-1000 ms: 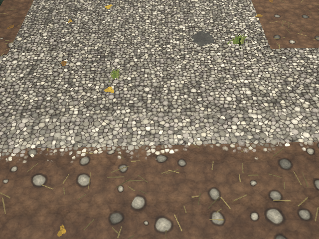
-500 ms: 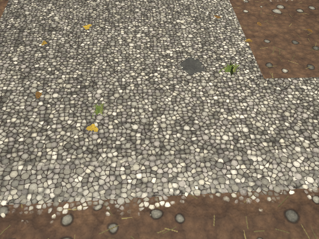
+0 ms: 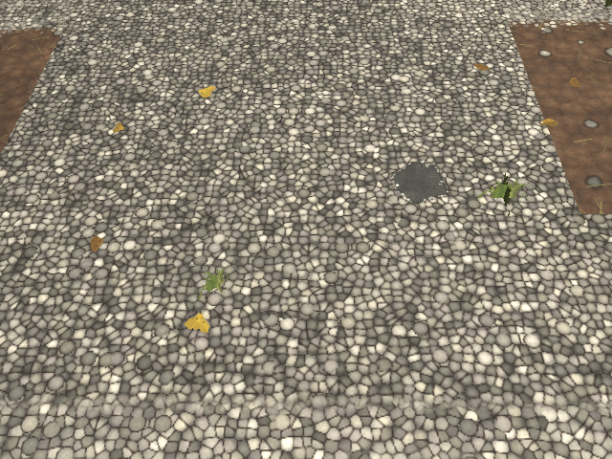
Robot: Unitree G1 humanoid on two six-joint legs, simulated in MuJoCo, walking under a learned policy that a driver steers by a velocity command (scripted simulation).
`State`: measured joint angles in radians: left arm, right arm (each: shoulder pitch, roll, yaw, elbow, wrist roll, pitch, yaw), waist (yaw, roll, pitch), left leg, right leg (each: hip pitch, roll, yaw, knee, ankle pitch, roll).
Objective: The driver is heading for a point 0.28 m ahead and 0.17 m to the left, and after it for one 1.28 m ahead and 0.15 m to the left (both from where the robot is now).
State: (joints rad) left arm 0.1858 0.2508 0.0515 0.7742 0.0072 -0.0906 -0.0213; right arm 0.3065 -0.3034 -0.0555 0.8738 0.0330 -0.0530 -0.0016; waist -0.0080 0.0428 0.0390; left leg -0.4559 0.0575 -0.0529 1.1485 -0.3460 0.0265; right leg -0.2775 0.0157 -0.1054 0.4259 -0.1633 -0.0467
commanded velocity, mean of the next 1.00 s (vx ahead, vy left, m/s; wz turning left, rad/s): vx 0.50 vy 0.00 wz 0.28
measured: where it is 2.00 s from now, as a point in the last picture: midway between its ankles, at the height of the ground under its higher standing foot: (236, 315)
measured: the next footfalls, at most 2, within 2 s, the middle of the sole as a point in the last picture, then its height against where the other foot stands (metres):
left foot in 0.38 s outside the picture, level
right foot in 0.92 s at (306, 357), level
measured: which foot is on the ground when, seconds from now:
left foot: up 0.00-0.36, down 0.38-0.94, up 0.96-1.00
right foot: down 0.00-0.40, up 0.42-0.90, down 0.92-1.00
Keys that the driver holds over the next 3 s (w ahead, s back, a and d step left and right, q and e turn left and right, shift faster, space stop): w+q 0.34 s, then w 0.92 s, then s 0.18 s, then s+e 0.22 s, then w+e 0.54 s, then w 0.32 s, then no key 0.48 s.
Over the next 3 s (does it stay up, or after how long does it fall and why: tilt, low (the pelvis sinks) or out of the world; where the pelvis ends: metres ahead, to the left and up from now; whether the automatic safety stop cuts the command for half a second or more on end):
stays up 1.22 0.15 -0.01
